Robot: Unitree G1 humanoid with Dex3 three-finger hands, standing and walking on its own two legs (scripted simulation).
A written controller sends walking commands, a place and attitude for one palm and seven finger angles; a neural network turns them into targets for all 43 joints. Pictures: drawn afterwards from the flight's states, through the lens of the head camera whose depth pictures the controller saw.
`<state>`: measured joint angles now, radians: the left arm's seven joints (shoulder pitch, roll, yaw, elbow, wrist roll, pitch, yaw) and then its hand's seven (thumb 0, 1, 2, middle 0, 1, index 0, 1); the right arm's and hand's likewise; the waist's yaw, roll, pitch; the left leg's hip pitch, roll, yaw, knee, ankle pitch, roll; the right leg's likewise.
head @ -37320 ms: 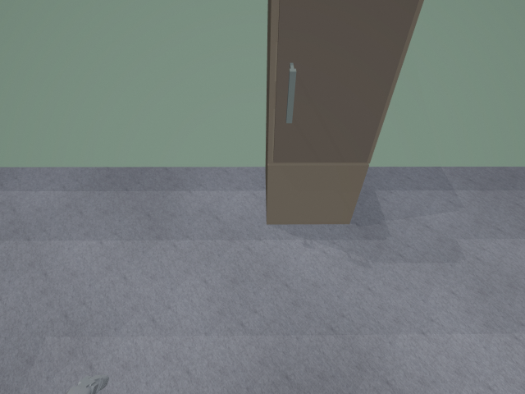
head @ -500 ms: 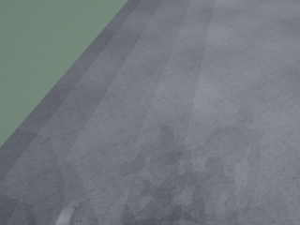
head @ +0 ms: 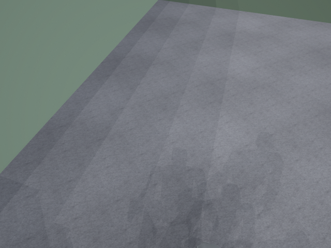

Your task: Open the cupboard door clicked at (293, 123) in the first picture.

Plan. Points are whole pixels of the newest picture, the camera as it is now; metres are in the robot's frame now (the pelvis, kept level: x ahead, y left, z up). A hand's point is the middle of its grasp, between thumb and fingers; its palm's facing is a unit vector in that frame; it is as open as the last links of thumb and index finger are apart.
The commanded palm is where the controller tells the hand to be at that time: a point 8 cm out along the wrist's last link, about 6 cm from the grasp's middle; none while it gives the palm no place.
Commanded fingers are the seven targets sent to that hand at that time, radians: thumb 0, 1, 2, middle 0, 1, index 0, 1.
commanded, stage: walk to a spot facing it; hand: left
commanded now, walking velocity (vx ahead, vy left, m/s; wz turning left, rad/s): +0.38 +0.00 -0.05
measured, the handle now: out of the picture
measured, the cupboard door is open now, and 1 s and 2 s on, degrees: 49 49 49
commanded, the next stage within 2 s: turn to face it in 0.36 s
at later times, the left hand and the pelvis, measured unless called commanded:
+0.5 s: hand (119, 235) +0.18 +0.15 -0.20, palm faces +0.16 -0.98 -0.14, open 7.3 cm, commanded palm none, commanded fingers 0.00 0.90 0.90 -0.20 -0.30 -0.20 -0.30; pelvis +0.24 -0.02 -0.02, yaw +6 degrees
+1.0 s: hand (127, 169) +0.38 +0.16 -0.16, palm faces +0.39 -0.89 -0.23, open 7.4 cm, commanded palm none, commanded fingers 0.00 0.90 0.90 -0.20 -0.30 -0.20 -0.30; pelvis +0.35 -0.06 +0.00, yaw +24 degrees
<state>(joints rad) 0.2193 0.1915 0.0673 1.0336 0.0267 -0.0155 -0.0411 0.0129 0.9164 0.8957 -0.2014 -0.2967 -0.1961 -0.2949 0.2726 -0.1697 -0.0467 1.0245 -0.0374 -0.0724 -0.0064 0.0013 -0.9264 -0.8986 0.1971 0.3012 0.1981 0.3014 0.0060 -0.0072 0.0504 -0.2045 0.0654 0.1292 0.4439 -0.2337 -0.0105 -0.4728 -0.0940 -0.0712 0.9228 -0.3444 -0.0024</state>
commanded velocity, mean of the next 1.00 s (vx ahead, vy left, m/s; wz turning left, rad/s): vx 0.14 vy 0.00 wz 0.43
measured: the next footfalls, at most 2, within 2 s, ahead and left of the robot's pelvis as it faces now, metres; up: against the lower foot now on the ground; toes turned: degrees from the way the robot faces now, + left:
right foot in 0.12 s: +0.18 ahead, -0.16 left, +0.00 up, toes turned -7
left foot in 0.46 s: +0.35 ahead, +0.10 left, +0.00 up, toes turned +15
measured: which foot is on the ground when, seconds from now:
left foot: down 0.00-0.10, up 0.12-0.44, down 0.46-0.82, up 0.84-1.00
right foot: up 0.00-0.10, down 0.12-0.46, up 0.48-0.80, down 0.82-1.00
